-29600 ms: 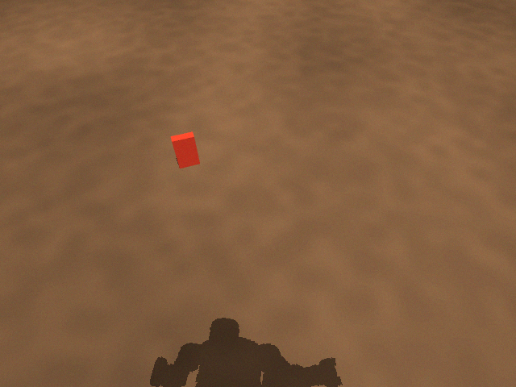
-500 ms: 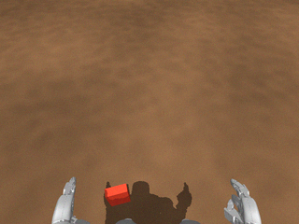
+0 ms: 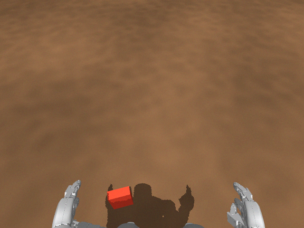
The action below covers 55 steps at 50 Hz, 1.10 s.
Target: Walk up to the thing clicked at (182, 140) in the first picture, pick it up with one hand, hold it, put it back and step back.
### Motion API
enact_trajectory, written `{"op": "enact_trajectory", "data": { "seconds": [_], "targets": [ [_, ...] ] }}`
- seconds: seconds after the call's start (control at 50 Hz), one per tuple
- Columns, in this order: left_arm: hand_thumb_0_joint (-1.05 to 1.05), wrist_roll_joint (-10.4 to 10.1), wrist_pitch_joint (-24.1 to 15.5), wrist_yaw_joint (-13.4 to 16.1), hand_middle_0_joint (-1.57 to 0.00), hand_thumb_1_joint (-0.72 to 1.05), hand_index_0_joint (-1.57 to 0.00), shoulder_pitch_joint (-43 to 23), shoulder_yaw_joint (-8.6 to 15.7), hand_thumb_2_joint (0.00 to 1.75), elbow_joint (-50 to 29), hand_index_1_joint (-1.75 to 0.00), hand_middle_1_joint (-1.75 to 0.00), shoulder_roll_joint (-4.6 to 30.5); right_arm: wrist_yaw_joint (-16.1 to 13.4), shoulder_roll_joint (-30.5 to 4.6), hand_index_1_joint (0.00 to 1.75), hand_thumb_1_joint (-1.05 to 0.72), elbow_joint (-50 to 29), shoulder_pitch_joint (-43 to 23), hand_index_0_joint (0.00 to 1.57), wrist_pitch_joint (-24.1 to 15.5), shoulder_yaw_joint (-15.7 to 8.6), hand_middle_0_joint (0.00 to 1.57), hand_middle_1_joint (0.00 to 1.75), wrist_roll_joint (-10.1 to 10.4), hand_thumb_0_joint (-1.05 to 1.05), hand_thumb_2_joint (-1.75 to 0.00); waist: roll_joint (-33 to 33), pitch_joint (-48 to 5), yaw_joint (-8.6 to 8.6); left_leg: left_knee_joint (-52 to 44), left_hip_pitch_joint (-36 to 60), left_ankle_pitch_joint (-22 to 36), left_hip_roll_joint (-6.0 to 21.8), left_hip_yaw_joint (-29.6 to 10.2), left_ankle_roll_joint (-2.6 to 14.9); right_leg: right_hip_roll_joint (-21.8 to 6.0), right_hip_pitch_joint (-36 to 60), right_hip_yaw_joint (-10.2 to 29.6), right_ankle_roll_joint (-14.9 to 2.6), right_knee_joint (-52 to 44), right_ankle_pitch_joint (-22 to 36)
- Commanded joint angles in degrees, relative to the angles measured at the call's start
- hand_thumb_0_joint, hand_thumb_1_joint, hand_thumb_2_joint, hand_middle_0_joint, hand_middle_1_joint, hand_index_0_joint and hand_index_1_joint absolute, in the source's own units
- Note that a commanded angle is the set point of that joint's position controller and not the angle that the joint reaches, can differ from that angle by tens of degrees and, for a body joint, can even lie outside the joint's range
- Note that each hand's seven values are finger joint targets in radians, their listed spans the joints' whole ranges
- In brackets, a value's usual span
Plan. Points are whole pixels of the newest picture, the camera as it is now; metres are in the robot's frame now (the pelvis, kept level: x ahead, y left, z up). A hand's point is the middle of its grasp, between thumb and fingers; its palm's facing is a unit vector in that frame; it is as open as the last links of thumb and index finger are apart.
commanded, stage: stand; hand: left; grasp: from the side
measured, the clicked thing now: (121, 198) +0.36 +0.20 -0.63
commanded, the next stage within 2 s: none
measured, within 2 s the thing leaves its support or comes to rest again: neither
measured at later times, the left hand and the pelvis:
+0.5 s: hand out of the picture +0.07 +0.25 -0.11, palm faces -0.01 -0.94 -0.35, open 7.6 cm; pelvis +0.00 +0.00 +0.04, yaw +0 degrees
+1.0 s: hand out of the picture +0.02 +0.25 -0.10, palm faces -0.02 -0.94 -0.35, open 7.4 cm; pelvis -0.02 +0.00 +0.05, yaw +0 degrees
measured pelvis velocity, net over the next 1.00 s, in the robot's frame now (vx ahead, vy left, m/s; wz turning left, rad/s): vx -0.02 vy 0.00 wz -0.01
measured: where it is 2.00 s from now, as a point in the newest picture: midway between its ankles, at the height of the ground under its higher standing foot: outside the picture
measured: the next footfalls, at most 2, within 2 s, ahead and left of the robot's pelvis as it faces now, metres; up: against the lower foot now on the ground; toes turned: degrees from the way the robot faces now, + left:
none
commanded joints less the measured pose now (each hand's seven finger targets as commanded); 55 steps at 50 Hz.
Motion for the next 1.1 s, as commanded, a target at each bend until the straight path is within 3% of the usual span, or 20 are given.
{"op": "enact_trajectory", "data": {
  "seconds": [0.0,0.02,0.04,0.08,0.12,0.18,0.2,0.24,0.36,0.44,0.5,0.52,0.62,0.66,0.74,0.84,0.92,0.96,1.02,1.08],
  "targets": [
    [0.0,0.3,-3.3,0.8,-0.2,0.2,-0.2,-2.4,2.8,0.83,-11.2,-0.3,-0.3,5.4,-0.8,-6.9,0.3,-0.9,-9.1,-3.7,0.2,-3.5,-3.3,0.2,0.3,-0.2,0.0,-0.9,0.0,-6.7,-0.52,-9.3,3.8,10.4,-1.0,0.2,0.35,1.4,3.9,-0.8,-1.14,-7.7,8.7],
    [0.0,5.2,-9.3,-2.0,-0.2,0.28,-0.2,-11.7,5.6,0.9,8.9,-0.3,-0.3,13.2,2.6,-14.9,0.3,-0.9,3.2,-7.8,0.2,1.1,-5.8,0.2,0.3,-7.2,0.0,-0.9,-3.3,3.3,1.43,-12.5,6.7,16.3,1.8,-3.8,2.49,-3.3,8.4,5.5,-4.58,-9.2,11.0],
    [0.0,6.2,-11.6,-3.3,-0.2,0.36,-0.2,-9.7,6.2,0.9,14.6,-0.3,-0.3,13.8,4.7,-14.4,0.3,-0.9,5.3,-5.7,0.2,3.0,-6.2,0.2,0.3,-7.4,0.0,-0.9,-5.1,-0.1,1.54,-11.6,7.6,15.5,1.7,-2.2,3.5,-4.3,10.3,6.7,-5.95,-9.8,10.4],
    [0.0,5.3,-14.0,-4.7,-0.2,0.52,-0.2,-10.9,5.6,0.9,17.8,-0.3,-0.3,14.2,6.3,-13.9,0.3,-0.9,5.7,-6.0,0.2,4.2,-6.2,0.2,0.3,-6.8,0.0,-0.9,-4.0,0.8,0.65,-13.3,8.8,13.8,1.2,-3.4,4.08,-4.5,9.3,7.9,-5.83,-10.8,10.5],
    [0.0,3.9,-15.3,-5.6,-0.2,0.68,-0.2,-12.1,5.0,0.9,22.0,-0.3,-0.3,14.0,8.0,-13.9,0.3,-0.9,7.3,-6.4,0.2,4.2,-6.1,0.2,0.3,-4.6,0.0,-0.9,-1.3,-0.8,1.45,-15.9,11.2,12.2,1.2,-4.0,4.05,-4.4,12.0,7.3,-4.91,-11.0,9.3],
    [0.0,2.8,-16.1,-5.9,-0.2,0.9,-0.2,-12.4,4.7,0.9,28.5,-0.3,-0.3,14.3,8.9,-14.1,0.3,-0.9,10.0,-8.0,0.2,4.4,-6.7,0.2,0.3,-3.5,0.0,-0.9,-1.5,-1.7,2.11,-16.8,15.1,16.8,1.6,-4.2,3.44,-4.6,13.4,6.7,-4.33,-12.8,14.6],
    [0.0,2.8,-16.2,-5.8,-0.2,0.9,-0.2,-13.6,4.7,0.9,30.5,-0.3,-0.3,14.6,9.0,-14.0,0.3,-0.9,10.9,-8.1,0.2,4.6,-6.6,0.2,0.3,-3.6,0.0,-0.9,-1.8,-1.0,1.71,-17.8,14.7,15.1,1.6,-4.0,3.25,-4.7,14.1,6.9,-3.95,-13.8,14.2],
    [0.0,2.8,-16.5,-5.6,-0.2,0.9,-0.2,-15.0,4.7,0.9,33.8,-0.3,-0.3,15.0,9.2,-13.9,0.3,-0.9,12.8,-8.3,0.2,5.0,-6.5,0.2,0.3,-3.6,0.0,-0.9,-1.9,-1.1,1.4,-18.4,16.0,17.6,1.4,-3.8,2.94,-5.2,16.1,7.0,-3.77,-14.8,17.4],
    [0.0,2.4,-16.6,-5.4,-0.2,0.9,-0.2,-16.2,4.3,0.9,42.4,-0.3,-0.3,15.7,9.2,-15.0,0.3,-0.9,18.1,-8.8,0.2,6.0,-6.3,0.2,0.3,-3.3,0.0,-0.9,-0.9,3.5,1.56,-25.3,18.3,15.6,2.7,-5.3,2.77,-5.1,18.2,6.7,-3.16,-20.3,15.3],
    [0.0,1.9,-16.5,-5.2,-0.2,0.9,-0.2,-16.9,3.9,0.9,47.4,-0.3,-0.3,16.1,9.0,-15.7,0.3,-0.9,21.8,-7.7,0.2,6.4,-6.0,0.2,0.3,-2.9,0.0,-0.9,-1.8,4.0,0.89,-28.8,21.3,17.3,3.0,-5.2,2.16,-5.8,21.0,7.1,-2.84,-23.8,16.7],
    [0.0,1.8,-16.4,-5.2,-0.2,0.9,-0.2,-16.9,3.7,0.9,50.6,-0.3,-0.3,16.6,9.0,-16.4,0.3,-0.9,23.9,-9.3,0.2,6.5,-5.9,0.2,0.3,-2.7,0.0,-0.9,-1.6,5.0,1.53,-31.0,23.3,18.0,3.3,-5.2,1.94,-5.8,22.0,7.0,-2.46,-26.3,16.4],
    [0.0,1.8,-16.3,-5.2,-0.2,0.9,-0.2,-17.9,3.6,0.9,51.3,-0.3,-0.3,16.8,9.0,-16.4,0.3,-0.9,24.6,-8.6,0.2,6.5,-5.7,0.2,0.3,-2.6,0.0,-0.9,-1.5,5.3,0.99,-32.6,22.8,17.2,3.4,-5.2,1.81,-5.7,22.9,6.9,-2.26,-26.8,15.5],
    [0.0,1.7,-16.1,-5.5,-0.2,0.9,-0.2,-18.1,3.2,0.9,55.4,-0.3,-0.3,17.0,9.0,-17.3,0.3,-0.9,27.3,-9.9,0.2,6.6,-5.5,0.2,0.3,-2.3,0.0,-0.9,-1.1,7.7,1.43,-37.2,22.7,13.1,4.0,-6.1,1.46,-5.7,24.4,6.6,-1.68,-29.3,13.6],
    [0.0,1.7,-15.9,-5.6,-0.2,0.9,-0.2,-18.8,3.2,0.9,56.5,-0.3,-0.3,17.3,9.1,-17.6,0.3,-0.9,28.3,-9.8,0.2,6.9,-5.5,0.2,0.3,-2.4,0.0,-0.9,-0.9,9.9,1.4,-39.1,20.6,8.7,4.0,-6.4,1.23,-5.4,24.4,6.6,-1.42,-30.1,10.6],
    [0.0,1.8,-15.8,-5.8,-0.2,0.9,-0.2,-18.8,3.2,0.9,58.6,-0.3,-0.3,17.5,9.2,-17.8,0.3,-0.9,29.4,-10.4,0.2,7.0,-5.7,0.2,0.3,-2.3,0.0,-0.9,-1.1,9.9,1.36,-40.5,21.4,5.5,4.3,-6.7,1.09,-5.2,23.4,6.6,-1.36,-31.3,8.5],
    [0.0,1.7,-16.4,-6.0,-0.2,0.9,-0.2,-19.6,2.8,0.9,59.5,-0.3,-0.3,17.6,9.5,-17.2,0.3,-0.9,30.8,-9.7,0.2,7.0,-5.5,0.2,0.3,-2.1,0.0,-0.9,-2.5,7.8,0.79,-38.7,24.6,10.7,3.8,-5.1,1.12,-6.6,23.6,8.2,-1.47,-33.8,8.4],
    [0.0,1.8,-16.0,-6.0,-0.2,0.9,-0.2,-19.5,2.8,0.9,60.5,-0.3,-0.3,18.3,9.7,-17.7,0.3,-0.9,31.5,-10.0,0.2,7.3,-5.4,0.2,0.3,-2.1,0.0,-0.9,-2.4,10.6,0.94,-39.5,22.2,4.7,3.5,-5.4,1.07,-6.0,21.0,8.2,-1.18,-35.3,2.2],
    [0.0,1.8,-16.0,-6.0,-0.2,0.9,-0.2,-19.9,2.8,0.9,60.6,-0.3,-0.3,18.6,9.9,-17.2,0.3,-0.9,31.8,-9.5,0.2,7.5,-5.2,0.2,0.3,-2.1,0.0,-0.9,-2.7,10.2,0.7,-39.2,22.5,5.3,3.5,-5.1,1.15,-6.3,20.6,8.7,-1.34,-35.5,1.5],
    [0.0,1.6,-16.2,-6.0,-0.2,0.9,-0.2,-19.7,2.8,0.9,61.0,-0.3,-0.3,18.8,9.9,-17.6,0.3,-0.9,31.9,-9.8,0.2,7.3,-5.3,0.2,0.3,-2.0,0.0,-0.9,-2.8,8.0,0.77,-38.1,25.1,8.9,3.8,-4.8,1.36,-6.9,21.3,9.3,-1.72,-35.6,4.2],
    [0.0,1.4,-16.1,-6.0,-0.2,0.9,-0.2,-20.4,3.0,0.9,61.4,-0.3,-0.3,19.0,9.8,-17.7,0.3,-0.9,32.4,-9.2,0.2,7.3,-5.0,0.2,0.3,-2.0,0.0,-0.9,-2.2,8.6,0.65,-38.8,23.5,7.6,4.2,-5.1,1.38,-6.9,22.1,9.3,-1.73,-35.0,4.6]
  ]
}}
